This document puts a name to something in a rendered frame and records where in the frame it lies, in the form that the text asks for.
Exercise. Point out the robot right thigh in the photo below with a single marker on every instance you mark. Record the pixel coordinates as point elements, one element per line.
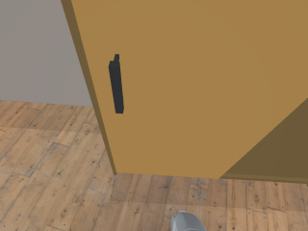
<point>184,221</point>

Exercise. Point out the wardrobe door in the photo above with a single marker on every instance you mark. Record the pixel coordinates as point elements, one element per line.
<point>203,81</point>
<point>283,152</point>

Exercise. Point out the handle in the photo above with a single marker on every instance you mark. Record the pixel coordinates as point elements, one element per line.
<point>115,77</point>

